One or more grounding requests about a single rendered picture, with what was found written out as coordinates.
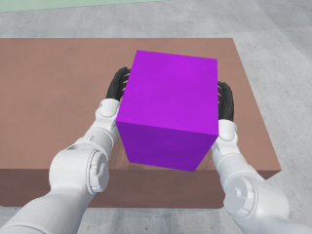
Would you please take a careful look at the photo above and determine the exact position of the right robot hand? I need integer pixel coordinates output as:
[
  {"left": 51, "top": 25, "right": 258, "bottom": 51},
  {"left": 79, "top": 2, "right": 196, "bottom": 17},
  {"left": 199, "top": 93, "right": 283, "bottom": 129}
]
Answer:
[{"left": 217, "top": 81, "right": 234, "bottom": 122}]

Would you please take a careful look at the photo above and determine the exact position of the carton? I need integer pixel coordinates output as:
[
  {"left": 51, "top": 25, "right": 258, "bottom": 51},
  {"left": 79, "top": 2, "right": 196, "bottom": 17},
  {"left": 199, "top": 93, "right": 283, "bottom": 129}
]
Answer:
[{"left": 115, "top": 50, "right": 219, "bottom": 172}]

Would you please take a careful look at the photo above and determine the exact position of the left robot hand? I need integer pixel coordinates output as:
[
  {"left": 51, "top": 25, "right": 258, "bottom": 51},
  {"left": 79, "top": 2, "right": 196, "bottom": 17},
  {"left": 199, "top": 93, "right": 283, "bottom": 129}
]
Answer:
[{"left": 105, "top": 66, "right": 131, "bottom": 101}]

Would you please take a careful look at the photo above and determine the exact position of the left robot forearm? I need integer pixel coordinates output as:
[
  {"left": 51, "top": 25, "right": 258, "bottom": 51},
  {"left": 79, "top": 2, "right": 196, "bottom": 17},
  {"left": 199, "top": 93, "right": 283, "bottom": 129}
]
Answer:
[{"left": 49, "top": 98, "right": 121, "bottom": 186}]

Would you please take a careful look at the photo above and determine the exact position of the robot left upper arm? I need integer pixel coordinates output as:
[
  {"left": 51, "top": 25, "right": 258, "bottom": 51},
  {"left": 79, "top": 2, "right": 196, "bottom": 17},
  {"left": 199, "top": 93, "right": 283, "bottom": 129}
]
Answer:
[{"left": 0, "top": 149, "right": 109, "bottom": 234}]

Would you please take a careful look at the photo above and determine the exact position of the robot right upper arm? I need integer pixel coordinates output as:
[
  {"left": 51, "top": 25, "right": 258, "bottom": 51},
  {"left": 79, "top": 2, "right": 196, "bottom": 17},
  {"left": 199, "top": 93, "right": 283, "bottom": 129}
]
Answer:
[{"left": 223, "top": 176, "right": 312, "bottom": 234}]

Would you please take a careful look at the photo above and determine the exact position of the pedestal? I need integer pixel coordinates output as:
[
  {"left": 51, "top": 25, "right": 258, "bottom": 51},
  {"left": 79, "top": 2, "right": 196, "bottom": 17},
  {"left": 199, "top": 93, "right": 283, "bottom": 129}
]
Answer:
[{"left": 0, "top": 37, "right": 282, "bottom": 209}]

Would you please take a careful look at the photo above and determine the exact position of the right robot forearm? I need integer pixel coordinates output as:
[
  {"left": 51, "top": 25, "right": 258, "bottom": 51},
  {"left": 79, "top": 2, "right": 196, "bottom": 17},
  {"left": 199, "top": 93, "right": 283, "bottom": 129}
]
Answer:
[{"left": 211, "top": 119, "right": 271, "bottom": 194}]

